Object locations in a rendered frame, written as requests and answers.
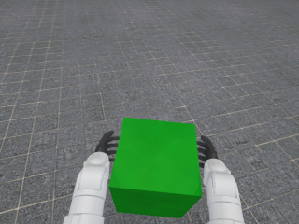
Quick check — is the left robot hand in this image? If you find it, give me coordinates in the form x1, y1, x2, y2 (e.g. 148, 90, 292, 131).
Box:
94, 131, 120, 162

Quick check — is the carton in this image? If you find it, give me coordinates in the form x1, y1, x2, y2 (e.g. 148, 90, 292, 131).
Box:
108, 117, 203, 218

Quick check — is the left robot forearm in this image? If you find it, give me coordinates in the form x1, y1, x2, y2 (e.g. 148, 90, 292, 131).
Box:
63, 151, 110, 224

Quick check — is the right robot hand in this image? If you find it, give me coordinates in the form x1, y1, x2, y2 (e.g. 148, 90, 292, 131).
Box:
196, 135, 219, 169

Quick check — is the right robot forearm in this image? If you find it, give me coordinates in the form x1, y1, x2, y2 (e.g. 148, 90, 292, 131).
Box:
203, 158, 245, 224

